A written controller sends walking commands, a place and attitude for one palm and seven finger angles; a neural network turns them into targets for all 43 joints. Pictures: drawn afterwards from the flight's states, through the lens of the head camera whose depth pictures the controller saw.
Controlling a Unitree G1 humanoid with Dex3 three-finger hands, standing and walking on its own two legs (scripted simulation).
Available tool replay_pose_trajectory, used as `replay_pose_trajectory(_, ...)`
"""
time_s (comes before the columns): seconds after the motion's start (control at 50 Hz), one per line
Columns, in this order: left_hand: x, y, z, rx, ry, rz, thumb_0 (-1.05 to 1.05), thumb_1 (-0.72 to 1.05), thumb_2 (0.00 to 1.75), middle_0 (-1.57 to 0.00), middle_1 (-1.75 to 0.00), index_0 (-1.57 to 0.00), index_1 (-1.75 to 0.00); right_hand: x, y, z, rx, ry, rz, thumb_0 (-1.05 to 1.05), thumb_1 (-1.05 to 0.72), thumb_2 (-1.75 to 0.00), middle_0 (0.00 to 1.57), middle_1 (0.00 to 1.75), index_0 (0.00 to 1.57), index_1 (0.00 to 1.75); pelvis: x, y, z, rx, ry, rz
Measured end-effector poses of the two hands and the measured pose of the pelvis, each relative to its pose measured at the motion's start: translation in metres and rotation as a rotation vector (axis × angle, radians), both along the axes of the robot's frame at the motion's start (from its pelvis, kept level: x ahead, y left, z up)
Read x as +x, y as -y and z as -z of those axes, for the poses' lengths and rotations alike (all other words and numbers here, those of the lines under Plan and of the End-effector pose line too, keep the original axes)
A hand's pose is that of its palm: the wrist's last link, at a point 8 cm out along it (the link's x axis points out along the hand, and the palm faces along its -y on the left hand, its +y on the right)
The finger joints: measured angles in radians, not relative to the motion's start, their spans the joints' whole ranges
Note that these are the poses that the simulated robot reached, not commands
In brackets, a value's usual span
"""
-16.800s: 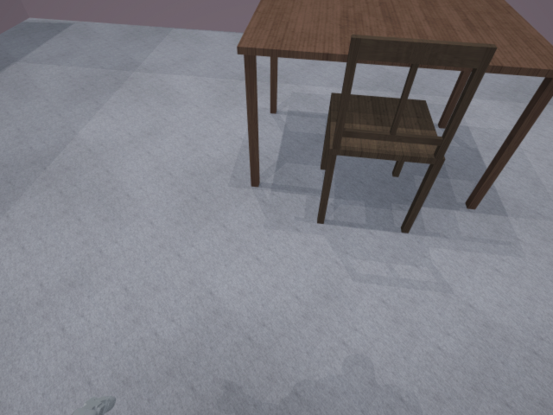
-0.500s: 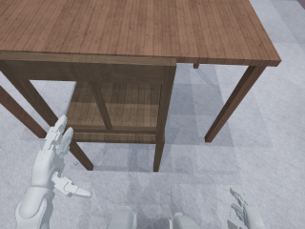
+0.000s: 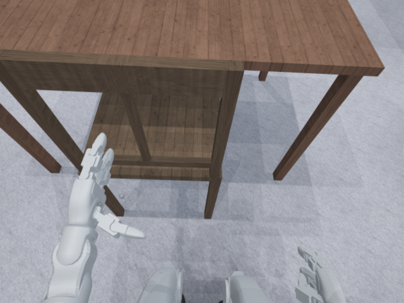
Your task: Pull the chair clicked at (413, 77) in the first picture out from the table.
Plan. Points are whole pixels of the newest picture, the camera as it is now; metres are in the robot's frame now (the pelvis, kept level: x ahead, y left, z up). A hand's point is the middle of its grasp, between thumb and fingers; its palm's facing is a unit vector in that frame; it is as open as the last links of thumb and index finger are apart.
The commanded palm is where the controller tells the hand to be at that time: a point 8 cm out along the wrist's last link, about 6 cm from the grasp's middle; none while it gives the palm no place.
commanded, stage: aim the fingers beside a spindle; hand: left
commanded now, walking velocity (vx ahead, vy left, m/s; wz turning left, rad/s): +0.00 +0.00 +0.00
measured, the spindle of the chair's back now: (138, 130) +0.47 +0.16 +0.00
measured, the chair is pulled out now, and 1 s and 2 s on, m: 0.00 0.00 0.00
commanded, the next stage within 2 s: none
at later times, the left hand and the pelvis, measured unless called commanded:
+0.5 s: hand (138, 189) +0.33 +0.14 +0.00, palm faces -0.02 -1.00 -0.02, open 16.9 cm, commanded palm +0.31 +0.19 +0.01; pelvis +0.00 +0.00 -0.01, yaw +0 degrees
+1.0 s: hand (141, 190) +0.32 +0.13 +0.02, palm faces -0.02 -1.00 -0.04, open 16.9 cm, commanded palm +0.30 +0.20 +0.01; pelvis -0.01 -0.01 -0.01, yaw +0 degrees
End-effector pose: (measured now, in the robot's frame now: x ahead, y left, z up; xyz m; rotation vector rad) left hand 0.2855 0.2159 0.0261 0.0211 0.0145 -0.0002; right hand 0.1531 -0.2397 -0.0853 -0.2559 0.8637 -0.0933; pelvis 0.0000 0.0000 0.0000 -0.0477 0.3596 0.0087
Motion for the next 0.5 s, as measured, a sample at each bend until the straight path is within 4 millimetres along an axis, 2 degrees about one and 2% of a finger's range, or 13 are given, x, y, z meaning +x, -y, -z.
replay_pose_trajectory(0.08, 0.006, 0.001, 0.002, 0.006, 0.014, 0.000, -0.01, -0.50, 0.30, -0.06, -0.08, -0.06, -0.08, -0.003, 0.001, 0.005, 0.000, -0.025, -0.003, 0.01, -0.90, -0.89, 0.20, 0.30, 0.20, 0.30, -0.001, 0.000, 0.003, -0.002, -0.006, -0.002)
replay_pose_trajectory(0.24, 0.014, 0.014, 0.018, -0.004, -0.038, 0.029, -0.01, -0.50, 0.30, -0.06, -0.08, -0.06, -0.08, -0.010, 0.005, 0.011, -0.005, -0.061, 0.018, 0.01, -0.90, -0.89, 0.20, 0.30, 0.20, 0.30, -0.002, 0.000, 0.007, -0.002, -0.018, 0.002)
replay_pose_trajectory(0.4, 0.020, 0.014, 0.010, 0.013, 0.027, -0.003, -0.01, -0.50, 0.30, -0.06, -0.08, -0.06, -0.08, -0.015, 0.008, 0.018, 0.003, -0.090, 0.022, 0.01, -0.90, -0.89, 0.20, 0.30, 0.20, 0.30, -0.002, 0.003, 0.009, 0.002, -0.025, 0.004)
replay_pose_trajectory(0.5, 0.025, 0.021, 0.026, 0.002, -0.027, 0.021, -0.01, -0.50, 0.30, -0.06, -0.08, -0.06, -0.08, -0.017, 0.010, 0.024, 0.007, -0.105, 0.024, 0.01, -0.90, -0.89, 0.20, 0.30, 0.20, 0.30, -0.004, 0.004, 0.013, 0.003, -0.033, 0.004)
